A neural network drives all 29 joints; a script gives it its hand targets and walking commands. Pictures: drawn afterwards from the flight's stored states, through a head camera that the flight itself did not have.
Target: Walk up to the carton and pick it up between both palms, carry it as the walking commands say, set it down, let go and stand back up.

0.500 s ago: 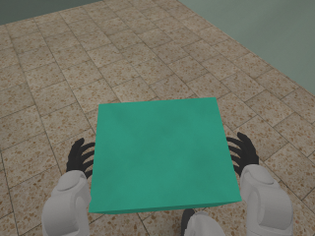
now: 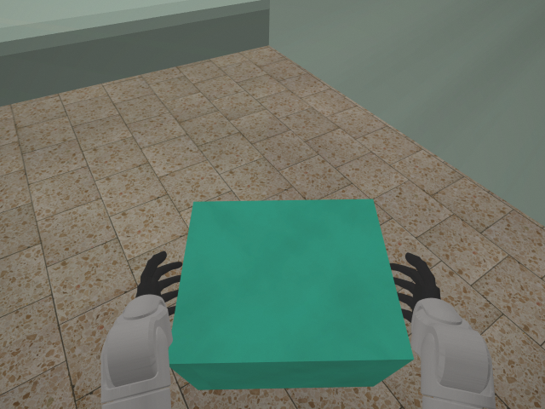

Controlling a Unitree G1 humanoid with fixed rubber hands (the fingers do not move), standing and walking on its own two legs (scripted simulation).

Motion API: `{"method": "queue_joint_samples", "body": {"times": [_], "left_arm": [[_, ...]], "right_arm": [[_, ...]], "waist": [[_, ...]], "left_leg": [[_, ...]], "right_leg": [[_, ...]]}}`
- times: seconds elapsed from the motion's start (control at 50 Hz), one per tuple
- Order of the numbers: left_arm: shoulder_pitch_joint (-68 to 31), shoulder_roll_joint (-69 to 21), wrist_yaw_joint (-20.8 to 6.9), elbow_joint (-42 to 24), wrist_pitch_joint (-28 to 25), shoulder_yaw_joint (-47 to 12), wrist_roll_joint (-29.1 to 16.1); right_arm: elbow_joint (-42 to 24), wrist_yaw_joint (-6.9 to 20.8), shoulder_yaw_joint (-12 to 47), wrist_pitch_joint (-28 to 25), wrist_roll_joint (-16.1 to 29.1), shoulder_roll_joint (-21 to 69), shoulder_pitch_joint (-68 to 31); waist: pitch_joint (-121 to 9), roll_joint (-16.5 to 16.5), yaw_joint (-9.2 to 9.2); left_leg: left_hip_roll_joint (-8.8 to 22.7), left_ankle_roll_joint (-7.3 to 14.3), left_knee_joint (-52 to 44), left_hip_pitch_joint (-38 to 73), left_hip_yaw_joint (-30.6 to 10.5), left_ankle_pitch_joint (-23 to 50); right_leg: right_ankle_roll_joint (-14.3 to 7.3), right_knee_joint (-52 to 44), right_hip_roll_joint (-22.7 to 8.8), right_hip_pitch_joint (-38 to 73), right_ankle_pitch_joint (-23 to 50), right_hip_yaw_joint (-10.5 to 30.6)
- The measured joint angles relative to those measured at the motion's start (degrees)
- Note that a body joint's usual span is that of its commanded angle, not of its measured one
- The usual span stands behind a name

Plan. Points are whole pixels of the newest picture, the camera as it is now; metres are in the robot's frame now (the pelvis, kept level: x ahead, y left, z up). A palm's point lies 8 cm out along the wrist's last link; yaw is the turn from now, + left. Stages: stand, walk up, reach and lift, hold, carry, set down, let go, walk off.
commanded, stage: carry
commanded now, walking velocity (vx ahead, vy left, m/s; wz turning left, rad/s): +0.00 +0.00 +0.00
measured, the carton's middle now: (284, 295) +0.32 -0.01 -0.03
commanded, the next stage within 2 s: hold in 1.70 s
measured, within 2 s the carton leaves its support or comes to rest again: neither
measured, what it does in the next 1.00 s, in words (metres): shifts its weight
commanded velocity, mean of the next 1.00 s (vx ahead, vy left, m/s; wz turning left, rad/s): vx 0.00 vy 0.00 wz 0.00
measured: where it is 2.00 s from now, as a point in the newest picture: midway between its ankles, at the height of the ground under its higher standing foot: outside the picture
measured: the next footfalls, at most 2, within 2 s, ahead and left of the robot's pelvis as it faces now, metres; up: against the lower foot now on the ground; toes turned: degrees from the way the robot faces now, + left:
none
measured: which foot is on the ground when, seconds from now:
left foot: down 0.00-1.00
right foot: down 0.00-1.00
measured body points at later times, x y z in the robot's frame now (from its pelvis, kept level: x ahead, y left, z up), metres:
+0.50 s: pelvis +0.00 +0.05 +0.00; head +0.01 +0.08 +0.45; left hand +0.29 +0.25 +0.02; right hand +0.29 -0.12 +0.03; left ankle -0.02 +0.13 -0.73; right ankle +0.08 -0.08 -0.73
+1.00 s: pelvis -0.01 +0.07 -0.01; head +0.02 +0.09 +0.44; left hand +0.30 +0.26 +0.01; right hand +0.28 -0.12 +0.00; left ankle -0.02 +0.13 -0.73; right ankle +0.08 -0.08 -0.73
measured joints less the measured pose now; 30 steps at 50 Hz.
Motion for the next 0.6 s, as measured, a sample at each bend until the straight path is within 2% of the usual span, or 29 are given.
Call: {"method": "queue_joint_samples", "body": {"times": [0.06, 0.22, 0.3, 0.44, 0.6], "left_arm": [[-1.4, 1.2, -0.2, 4.5, -2.1, 0.1, 0.6], [-2.8, 2.7, -0.4, 9.5, -7.2, 0.2, 0.1], [-1.9, 2.8, -0.5, 13.0, -10.4, -0.1, 0.3], [-0.7, 4.4, 1.4, 13.9, -13.2, -2.6, -2.3], [-2.2, 5.9, 3.0, 16.1, -15.9, -4.8, -4.4]], "right_arm": [[5.1, 0.6, 0.3, -2.0, -1.3, -0.8, -2.3], [10.8, 1.5, 0.4, -7.4, -3.0, -1.2, -4.3], [14.4, 2.0, 0.2, -10.8, -3.9, -1.2, -3.3], [15.1, 1.3, 2.4, -14.2, -2.4, -3.2, -0.7], [15.8, 0.3, 3.7, -16.5, -0.9, -5.2, 0.1]], "waist": [[-1.5, 1.1, 1.1], [-3.1, 2.9, 3.2], [-3.1, 2.4, 3.57], [-0.2, 0.8, 3.85], [2.9, 0.9, 3.6]], "left_leg": [[0.2, -0.3, 0.0, 0.9, -0.1, -0.8], [-0.5, 1.0, 1.1, 1.8, -0.2, -2.4], [-1.1, 1.9, 1.5, 2.3, -0.1, -2.8], [-2.2, 3.6, 2.2, 1.9, 0.7, -2.7], [-3.2, 5.3, 3.3, 1.4, 2.2, -2.8]], "right_leg": [[0.3, -0.2, 0.2, 1.0, -0.4, -0.1], [1.8, 0.6, -0.6, 2.2, -1.5, -0.1], [2.6, 1.0, -1.3, 2.7, -1.7, 0.1], [3.9, 0.8, -2.3, 2.5, -0.5, 1.0], [5.1, 0.7, -3.2, 1.9, 1.2, 2.6]]}}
